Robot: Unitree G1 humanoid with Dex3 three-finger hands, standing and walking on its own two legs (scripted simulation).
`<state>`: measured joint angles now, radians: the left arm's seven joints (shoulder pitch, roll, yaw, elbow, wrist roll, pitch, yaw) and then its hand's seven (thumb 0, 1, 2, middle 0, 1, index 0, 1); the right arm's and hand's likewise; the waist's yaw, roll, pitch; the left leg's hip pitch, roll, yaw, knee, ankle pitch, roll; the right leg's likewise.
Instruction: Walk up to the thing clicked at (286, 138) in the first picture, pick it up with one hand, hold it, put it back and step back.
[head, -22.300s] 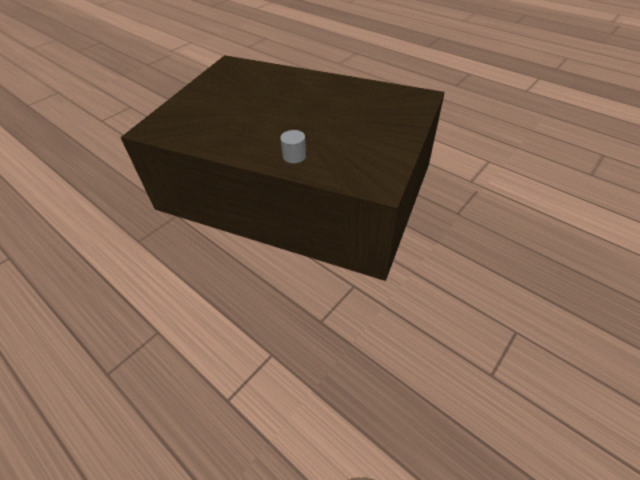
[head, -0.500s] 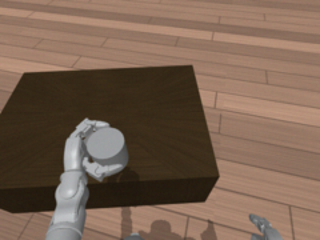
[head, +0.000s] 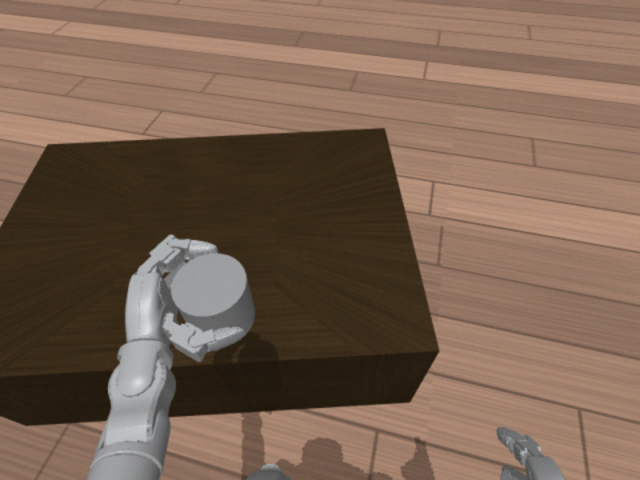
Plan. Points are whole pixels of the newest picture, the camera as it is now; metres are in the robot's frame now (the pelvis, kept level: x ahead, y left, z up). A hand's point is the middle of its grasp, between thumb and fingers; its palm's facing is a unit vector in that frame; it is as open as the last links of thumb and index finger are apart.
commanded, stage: crouch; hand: left
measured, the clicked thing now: (216, 300) +0.33 +0.15 +0.04
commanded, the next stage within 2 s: lower in 1.48 s
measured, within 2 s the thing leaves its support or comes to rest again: neither
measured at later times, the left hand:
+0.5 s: hand (217, 299) +0.38 +0.18 -0.05, palm faces +0.10 -0.99 -0.03, open 11.7 cm
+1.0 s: hand (229, 293) +0.45 +0.19 -0.16, palm faces +0.15 -0.99 -0.03, open 11.7 cm
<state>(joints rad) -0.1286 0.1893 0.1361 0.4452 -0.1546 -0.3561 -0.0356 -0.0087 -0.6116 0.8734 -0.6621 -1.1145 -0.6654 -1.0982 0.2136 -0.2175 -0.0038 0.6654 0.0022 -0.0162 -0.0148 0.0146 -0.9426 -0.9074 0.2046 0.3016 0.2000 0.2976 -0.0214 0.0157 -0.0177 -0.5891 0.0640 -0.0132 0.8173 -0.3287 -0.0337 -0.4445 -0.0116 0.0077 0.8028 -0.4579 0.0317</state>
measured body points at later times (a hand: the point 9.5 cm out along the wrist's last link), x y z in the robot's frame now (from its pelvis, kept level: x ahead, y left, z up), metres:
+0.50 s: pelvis -0.02 +0.00 -0.05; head +0.10 +0.02 +0.39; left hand +0.37 +0.23 -0.05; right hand +0.10 -0.26 -0.16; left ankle +0.05 +0.14 -0.70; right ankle -0.03 -0.14 -0.70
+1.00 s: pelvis -0.03 +0.01 -0.15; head +0.15 +0.04 +0.26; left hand +0.44 +0.25 -0.16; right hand +0.03 -0.25 -0.27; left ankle +0.05 +0.14 -0.70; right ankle -0.03 -0.14 -0.70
